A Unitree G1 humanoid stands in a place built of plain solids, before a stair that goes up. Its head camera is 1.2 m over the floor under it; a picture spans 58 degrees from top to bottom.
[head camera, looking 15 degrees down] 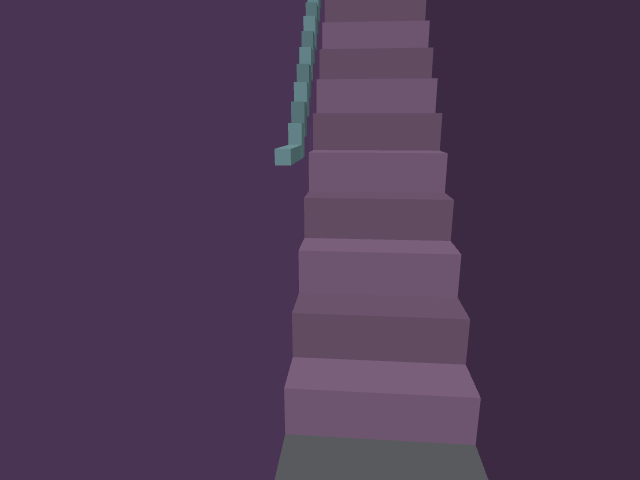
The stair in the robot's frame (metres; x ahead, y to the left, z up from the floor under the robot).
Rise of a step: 0.21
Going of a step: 0.23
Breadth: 0.84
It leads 5 degrees to the right of straight ahead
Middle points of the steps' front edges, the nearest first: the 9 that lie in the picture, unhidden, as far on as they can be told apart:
1.44 -0.23 0.21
1.67 -0.25 0.42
1.91 -0.27 0.63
2.14 -0.29 0.84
2.37 -0.31 1.05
2.61 -0.33 1.26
2.84 -0.35 1.47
3.07 -0.37 1.68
3.30 -0.39 1.89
